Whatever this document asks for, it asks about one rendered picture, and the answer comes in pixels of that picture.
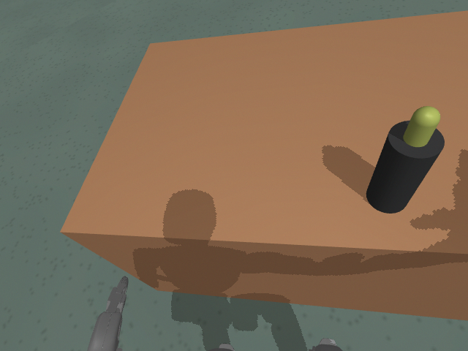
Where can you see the bottle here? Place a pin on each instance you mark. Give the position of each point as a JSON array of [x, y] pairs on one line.
[[410, 149]]

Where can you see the left robot hand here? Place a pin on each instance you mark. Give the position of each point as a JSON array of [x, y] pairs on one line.
[[105, 336]]

